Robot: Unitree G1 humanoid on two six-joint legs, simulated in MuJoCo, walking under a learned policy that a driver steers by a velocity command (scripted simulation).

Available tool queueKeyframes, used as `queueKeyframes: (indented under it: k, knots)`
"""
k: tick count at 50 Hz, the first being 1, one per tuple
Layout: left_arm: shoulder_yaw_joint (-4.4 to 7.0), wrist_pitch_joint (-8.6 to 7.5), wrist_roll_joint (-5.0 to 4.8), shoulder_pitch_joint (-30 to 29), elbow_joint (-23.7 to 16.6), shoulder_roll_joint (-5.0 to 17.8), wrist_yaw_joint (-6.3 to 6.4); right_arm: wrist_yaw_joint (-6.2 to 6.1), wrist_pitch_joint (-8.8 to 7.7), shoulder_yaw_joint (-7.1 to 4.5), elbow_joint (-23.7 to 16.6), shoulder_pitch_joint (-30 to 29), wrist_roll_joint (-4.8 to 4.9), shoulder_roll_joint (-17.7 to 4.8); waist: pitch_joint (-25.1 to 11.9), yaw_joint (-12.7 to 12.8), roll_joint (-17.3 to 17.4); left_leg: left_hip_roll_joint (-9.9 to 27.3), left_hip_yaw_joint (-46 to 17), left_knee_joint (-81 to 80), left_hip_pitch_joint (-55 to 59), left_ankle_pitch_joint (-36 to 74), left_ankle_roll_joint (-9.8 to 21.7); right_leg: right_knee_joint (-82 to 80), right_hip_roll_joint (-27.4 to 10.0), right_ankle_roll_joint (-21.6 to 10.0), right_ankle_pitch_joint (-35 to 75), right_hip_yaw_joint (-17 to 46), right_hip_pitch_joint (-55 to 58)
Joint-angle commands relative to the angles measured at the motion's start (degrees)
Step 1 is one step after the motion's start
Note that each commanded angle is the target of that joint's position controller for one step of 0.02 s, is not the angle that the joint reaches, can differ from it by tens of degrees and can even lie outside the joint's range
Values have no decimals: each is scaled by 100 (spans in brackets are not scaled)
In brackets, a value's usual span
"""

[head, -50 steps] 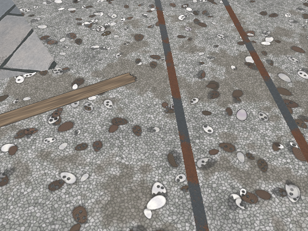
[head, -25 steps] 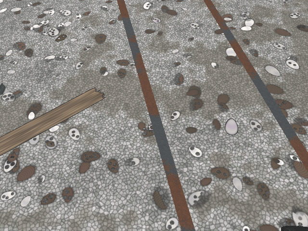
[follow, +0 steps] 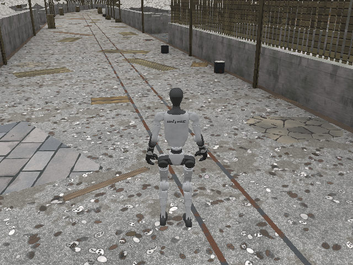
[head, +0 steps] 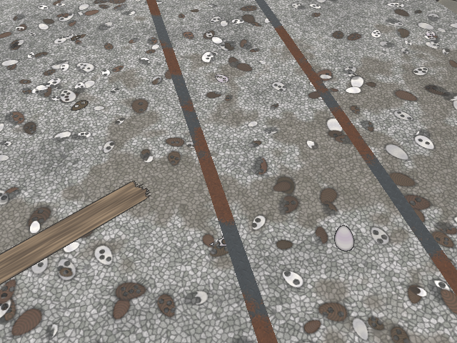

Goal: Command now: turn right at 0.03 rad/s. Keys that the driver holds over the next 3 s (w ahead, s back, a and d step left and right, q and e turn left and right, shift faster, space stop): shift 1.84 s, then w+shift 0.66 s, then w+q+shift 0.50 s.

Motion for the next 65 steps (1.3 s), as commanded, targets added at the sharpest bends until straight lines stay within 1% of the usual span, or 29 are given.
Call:
queueKeyframes:
  k: [1, 6, 11, 20, 27, 35, 47, 56, 65]
  knots:
    - [146, -91, -18, -68, -373, 472, 34, -14, -45, -185, -383, -30, 10, -625, -337, -58, 48, 410, -393, -314, 778, 1439, 326, -490, -419, -113, 1068, 321, -347]
    - [175, -88, -27, -24, -349, 456, 83, 27, -38, -186, -364, -108, 10, -551, -228, -42, -30, 336, -367, -371, 706, 1246, 306, -527, -460, -79, 1023, 354, -242]
    - [200, -93, -33, -6, -328, 441, 131, 45, -54, -187, -295, -135, 13, -495, -139, -28, -24, 291, -353, -457, 642, 1046, 287, -566, -484, -50, 931, 359, -166]
    - [230, -95, -37, 26, -247, 367, 191, 44, -87, -185, -98, -116, 18, -430, -31, -19, 14, 259, -354, -620, 530, 668, 283, -633, -485, -5, 764, 325, -77]
    - [242, -104, -42, 102, -98, 322, 225, 30, -99, -177, 123, -65, 25, -413, 33, -24, 14, 251, -362, -731, 467, 423, 299, -680, -475, 28, 706, 288, -33]
    - [249, -117, -53, 238, 181, 304, 266, 11, -96, -160, 462, 1, 42, -411, 102, -35, 11, 241, -364, -849, 438, 262, 324, -744, -461, 63, 725, 245, 21]
    - [241, -127, -74, 439, 747, 282, 318, -20, -72, -129, 1061, 94, 73, -428, 189, -46, 17, 217, -342, -1020, 481, 257, 362, -872, -437, 104, 830, 162, 135]
    - [200, -131, -81, 549, 1147, 249, 329, -26, -42, -90, 1430, 149, 86, -434, 234, -59, 15, 192, -313, -1089, 543, 346, 384, -946, -421, 122, 882, 93, 176]
    - [143, -128, -86, 624, 1445, 222, 328, -22, -15, -45, 1682, 208, 91, -427, 270, -69, 12, 166, -286, -1110, 595, 440, 396, -991, -412, 129, 898, 39, 173]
